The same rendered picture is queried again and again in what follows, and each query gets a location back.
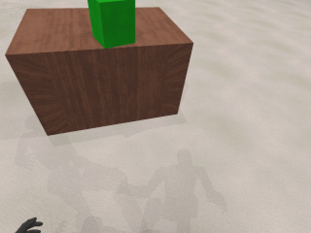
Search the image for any carton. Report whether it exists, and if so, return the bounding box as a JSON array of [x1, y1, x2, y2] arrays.
[[87, 0, 136, 49]]

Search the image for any pedestal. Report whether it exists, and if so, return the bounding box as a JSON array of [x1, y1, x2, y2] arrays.
[[5, 7, 193, 136]]

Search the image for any robot left hand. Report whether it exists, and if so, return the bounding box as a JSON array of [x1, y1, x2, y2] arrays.
[[16, 217, 43, 233]]

